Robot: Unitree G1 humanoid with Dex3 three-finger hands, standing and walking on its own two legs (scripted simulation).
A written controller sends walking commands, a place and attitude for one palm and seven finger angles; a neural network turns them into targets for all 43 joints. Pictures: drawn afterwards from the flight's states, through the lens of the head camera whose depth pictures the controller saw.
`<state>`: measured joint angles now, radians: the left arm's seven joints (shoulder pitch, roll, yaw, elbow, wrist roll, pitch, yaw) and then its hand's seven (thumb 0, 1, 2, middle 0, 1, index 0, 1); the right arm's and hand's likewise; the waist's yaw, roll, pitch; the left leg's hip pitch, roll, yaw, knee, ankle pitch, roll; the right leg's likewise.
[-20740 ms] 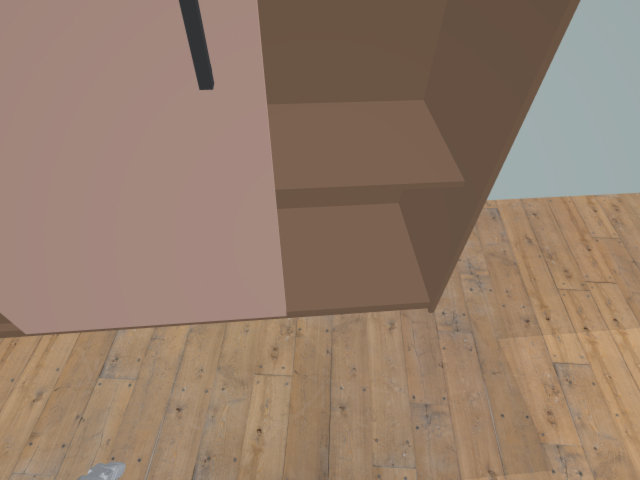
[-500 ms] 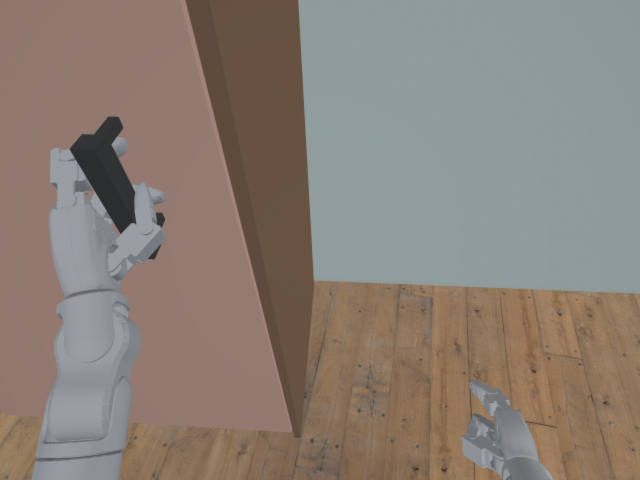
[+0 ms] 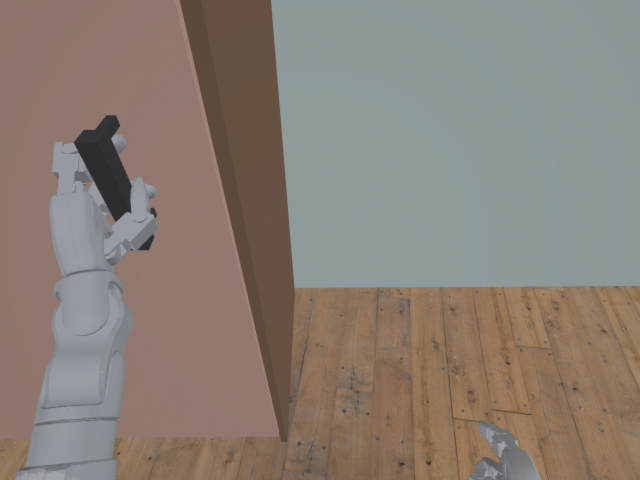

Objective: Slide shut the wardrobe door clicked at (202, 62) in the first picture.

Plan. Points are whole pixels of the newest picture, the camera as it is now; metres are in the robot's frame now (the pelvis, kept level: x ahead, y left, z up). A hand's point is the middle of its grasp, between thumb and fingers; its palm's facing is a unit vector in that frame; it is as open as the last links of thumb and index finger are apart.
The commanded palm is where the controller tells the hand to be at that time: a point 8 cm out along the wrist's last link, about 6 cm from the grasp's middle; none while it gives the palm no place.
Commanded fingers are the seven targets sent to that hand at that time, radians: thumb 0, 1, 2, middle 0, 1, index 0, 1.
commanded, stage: stop walking and hold the door there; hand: left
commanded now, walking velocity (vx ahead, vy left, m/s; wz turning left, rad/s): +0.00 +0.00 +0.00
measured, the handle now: (126, 185) +0.37 +0.24 +0.21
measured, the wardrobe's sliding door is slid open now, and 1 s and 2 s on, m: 0.00 0.00 0.00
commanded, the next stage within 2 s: loosen the grip on the handle in 0.22 s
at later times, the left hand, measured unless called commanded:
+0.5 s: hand (127, 210) +0.33 +0.23 +0.21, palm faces +0.34 -0.94 +0.01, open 8.2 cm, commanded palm +0.29 +0.25 +0.20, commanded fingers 0.00 -0.31 0.32 -0.45 -1.40 -0.45 -1.40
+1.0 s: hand (130, 209) +0.33 +0.23 +0.21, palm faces +0.38 -0.92 -0.07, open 14.2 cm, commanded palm +0.30 +0.27 +0.20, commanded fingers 0.00 -0.55 0.20 -0.25 -1.15 -0.25 -1.15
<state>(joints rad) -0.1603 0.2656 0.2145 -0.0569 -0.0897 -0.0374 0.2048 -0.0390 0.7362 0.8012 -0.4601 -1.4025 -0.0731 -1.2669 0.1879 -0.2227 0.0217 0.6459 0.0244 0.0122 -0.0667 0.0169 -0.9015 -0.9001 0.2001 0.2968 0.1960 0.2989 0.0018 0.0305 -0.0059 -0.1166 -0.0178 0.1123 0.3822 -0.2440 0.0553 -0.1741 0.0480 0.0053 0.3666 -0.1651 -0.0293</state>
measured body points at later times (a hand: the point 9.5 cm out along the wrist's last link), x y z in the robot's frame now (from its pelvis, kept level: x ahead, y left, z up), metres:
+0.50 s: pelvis -0.03 +0.00 -0.01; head -0.04 +0.00 +0.44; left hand +0.30 +0.27 +0.21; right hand +0.18 -0.20 -0.09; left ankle -0.02 +0.07 -0.74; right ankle +0.02 -0.10 -0.74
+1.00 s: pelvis -0.01 -0.03 -0.01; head +0.00 -0.04 +0.44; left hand +0.31 +0.27 +0.21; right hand +0.17 -0.26 -0.11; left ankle -0.02 +0.07 -0.74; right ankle +0.02 -0.10 -0.74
